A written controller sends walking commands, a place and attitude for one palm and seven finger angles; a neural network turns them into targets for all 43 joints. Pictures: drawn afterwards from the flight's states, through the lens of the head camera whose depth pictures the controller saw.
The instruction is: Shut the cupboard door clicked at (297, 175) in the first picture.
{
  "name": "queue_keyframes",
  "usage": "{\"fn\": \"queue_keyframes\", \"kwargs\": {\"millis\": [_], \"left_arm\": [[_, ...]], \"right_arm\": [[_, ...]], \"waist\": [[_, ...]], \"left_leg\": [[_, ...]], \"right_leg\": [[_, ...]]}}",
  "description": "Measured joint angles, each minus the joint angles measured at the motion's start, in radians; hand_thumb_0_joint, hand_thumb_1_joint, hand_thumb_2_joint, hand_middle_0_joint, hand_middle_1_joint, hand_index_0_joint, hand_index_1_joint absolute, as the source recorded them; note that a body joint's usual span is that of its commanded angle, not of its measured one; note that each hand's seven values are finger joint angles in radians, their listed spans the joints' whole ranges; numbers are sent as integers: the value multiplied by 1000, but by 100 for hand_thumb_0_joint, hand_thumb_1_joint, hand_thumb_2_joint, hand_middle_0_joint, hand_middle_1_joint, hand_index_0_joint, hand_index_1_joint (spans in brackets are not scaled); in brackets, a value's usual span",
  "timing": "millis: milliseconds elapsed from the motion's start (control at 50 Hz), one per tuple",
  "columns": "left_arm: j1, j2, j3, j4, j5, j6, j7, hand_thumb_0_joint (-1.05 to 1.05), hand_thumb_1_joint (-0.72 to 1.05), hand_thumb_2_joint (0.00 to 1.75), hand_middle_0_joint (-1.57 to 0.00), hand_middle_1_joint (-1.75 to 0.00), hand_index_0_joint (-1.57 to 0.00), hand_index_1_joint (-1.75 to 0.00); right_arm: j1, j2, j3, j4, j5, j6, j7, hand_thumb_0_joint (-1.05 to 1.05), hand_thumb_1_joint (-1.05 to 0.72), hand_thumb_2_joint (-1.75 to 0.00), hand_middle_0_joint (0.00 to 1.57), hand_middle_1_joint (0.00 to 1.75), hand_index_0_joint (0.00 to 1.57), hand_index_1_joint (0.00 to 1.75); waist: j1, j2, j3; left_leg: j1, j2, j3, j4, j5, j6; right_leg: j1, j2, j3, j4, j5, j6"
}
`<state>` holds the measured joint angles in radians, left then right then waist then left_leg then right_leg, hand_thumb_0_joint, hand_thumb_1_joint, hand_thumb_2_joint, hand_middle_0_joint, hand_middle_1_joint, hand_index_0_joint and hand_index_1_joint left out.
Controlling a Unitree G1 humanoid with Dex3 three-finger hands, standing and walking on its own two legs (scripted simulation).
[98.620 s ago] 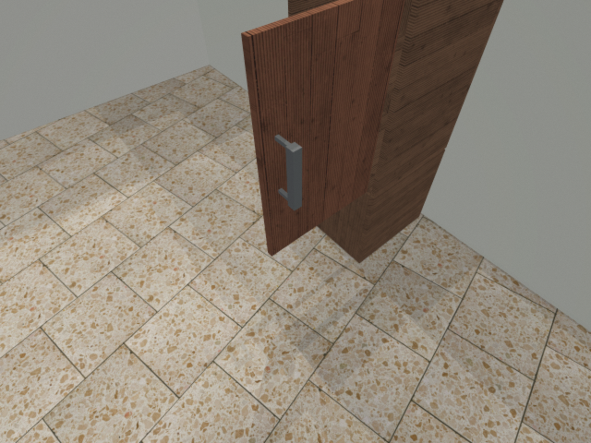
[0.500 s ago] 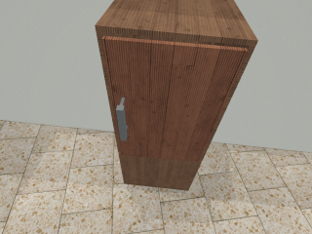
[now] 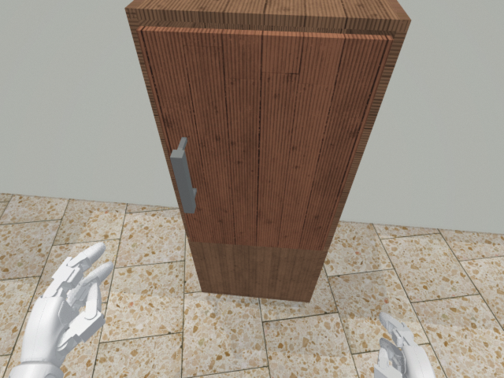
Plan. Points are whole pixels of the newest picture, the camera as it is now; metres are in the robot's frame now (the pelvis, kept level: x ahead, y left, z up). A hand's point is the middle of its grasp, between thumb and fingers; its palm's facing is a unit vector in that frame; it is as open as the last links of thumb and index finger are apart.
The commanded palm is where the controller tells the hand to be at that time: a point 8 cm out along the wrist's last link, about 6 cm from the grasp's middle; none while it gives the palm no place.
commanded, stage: raise the hand and make a fist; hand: left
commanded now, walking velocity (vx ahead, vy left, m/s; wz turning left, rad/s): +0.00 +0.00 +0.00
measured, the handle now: (186, 176) +0.51 +0.16 +0.01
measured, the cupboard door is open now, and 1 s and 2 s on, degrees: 1 1 1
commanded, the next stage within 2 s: bring the fist close to the handle in 1.64 s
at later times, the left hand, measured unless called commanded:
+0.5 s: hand (118, 329) +0.20 +0.21 -0.01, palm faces -0.05 -1.00 -0.01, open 4.4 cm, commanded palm +0.16 +0.27 +0.00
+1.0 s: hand (112, 321) +0.21 +0.22 +0.00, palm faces -0.02 -1.00 -0.04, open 3.1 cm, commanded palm +0.19 +0.27 +0.01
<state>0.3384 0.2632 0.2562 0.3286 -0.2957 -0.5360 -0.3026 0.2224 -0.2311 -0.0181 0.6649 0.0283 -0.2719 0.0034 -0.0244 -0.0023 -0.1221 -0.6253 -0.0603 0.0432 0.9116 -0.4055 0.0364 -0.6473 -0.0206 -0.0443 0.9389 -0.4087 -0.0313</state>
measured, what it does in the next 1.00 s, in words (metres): stands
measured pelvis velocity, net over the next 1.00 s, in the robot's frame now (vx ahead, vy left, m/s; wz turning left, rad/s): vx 0.00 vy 0.03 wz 0.00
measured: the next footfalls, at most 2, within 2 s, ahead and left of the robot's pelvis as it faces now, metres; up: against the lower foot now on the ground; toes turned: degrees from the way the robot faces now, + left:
none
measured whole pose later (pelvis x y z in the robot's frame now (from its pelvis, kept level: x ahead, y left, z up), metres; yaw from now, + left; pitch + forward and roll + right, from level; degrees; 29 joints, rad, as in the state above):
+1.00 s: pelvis +0.00 +0.03 -0.05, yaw +0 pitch +15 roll -4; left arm 0.43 0.27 0.17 -0.05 -0.28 -0.34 -0.28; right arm 0.24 -0.23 0.04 0.46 0.02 -0.19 -0.04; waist 0.00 0.04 -0.17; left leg -0.95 -0.03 0.01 1.22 -0.53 0.08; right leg -0.91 0.00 -0.09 1.14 -0.49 0.00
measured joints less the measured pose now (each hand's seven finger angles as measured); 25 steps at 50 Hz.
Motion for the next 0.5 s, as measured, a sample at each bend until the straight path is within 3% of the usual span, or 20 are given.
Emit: {"fn": "queue_keyframes", "kwargs": {"millis": [60, 120, 220, 280, 420, 460, 500], "left_arm": [[12, 19, 30, 57, -51, -91, -179, 0, 90, 89, -34, -45, -34, -46], [52, 24, 60, 36, -89, -70, -267, 1, 90, 89, -39, -51, -40, -52], [108, 15, 90, -162, -141, -59, -246, 2, 90, 89, -49, -61, -49, -61], [78, 14, 82, -247, -146, -34, -236, 2, 90, 90, -54, -67, -54, -67], [4, 50, 39, -236, -106, 200, -245, 2, 90, 90, -66, -80, -67, -81], [26, 45, 42, -252, -99, 231, -212, 2, 90, 90, -70, -84, -70, -85], [58, 31, 45, -282, -96, 224, -165, 2, 90, 89, -74, -88, -74, -89]], "right_arm": [[-25, 12, 6, -77, 6, -30, 2, 1, -90, -90, 20, 30, 20, 30], [-22, -10, 5, -133, 2, -48, -11, 1, -90, -90, 20, 30, 20, 30], [-32, -40, -4, -112, -2, -62, -50, 2, -90, -90, 20, 30, 20, 30], [-50, -38, 0, -83, 1, -57, -68, 2, -90, -90, 20, 30, 20, 30], [-47, 9, 18, -108, 21, -2, -78, 2, -90, -90, 20, 30, 20, 30], [-29, 19, 15, -123, 19, 10, -74, 2, -90, -90, 20, 30, 20, 30], [-7, 24, 9, -133, 14, 16, -70, 2, -90, -90, 20, 30, 20, 30]], "waist": [[13, -29, 2], [40, -38, 0], [85, -13, 1], [91, 12, -7], [48, 36, -20], [35, 34, -23], [31, 30, -28]], "left_leg": [[-163, 21, 0, 151, -48, 6], [-292, 41, -25, 284, -100, -12], [-383, 55, -77, 416, -161, -24], [-401, 57, -95, 441, -172, -26], [-380, 59, -67, 378, -145, -12], [-364, 60, -54, 351, -136, -7], [-350, 60, -43, 330, -131, -2]], "right_leg": [[-162, 17, -7, 143, -46, -19], [-276, 32, -37, 248, -86, -36], [-337, 45, -92, 337, -136, -51], [-343, 47, -109, 347, -144, -51], [-334, 50, -79, 291, -111, -31], [-324, 52, -65, 267, -99, -26], [-313, 52, -54, 249, -91, -21]]}}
